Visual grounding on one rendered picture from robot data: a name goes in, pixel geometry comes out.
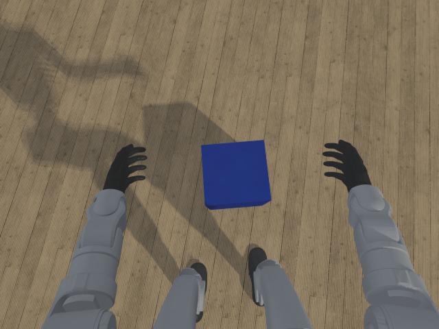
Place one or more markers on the left robot hand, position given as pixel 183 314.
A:
pixel 117 177

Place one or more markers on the carton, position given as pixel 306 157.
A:
pixel 235 175

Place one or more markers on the robot left shin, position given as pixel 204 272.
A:
pixel 189 271

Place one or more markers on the right robot upper arm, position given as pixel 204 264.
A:
pixel 388 316

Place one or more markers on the robot right forearm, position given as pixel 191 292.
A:
pixel 389 277

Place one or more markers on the robot right foot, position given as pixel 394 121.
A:
pixel 256 256

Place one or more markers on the robot left forearm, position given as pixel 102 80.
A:
pixel 90 282

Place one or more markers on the right robot hand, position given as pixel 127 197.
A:
pixel 354 171

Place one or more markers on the left robot upper arm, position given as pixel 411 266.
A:
pixel 83 319

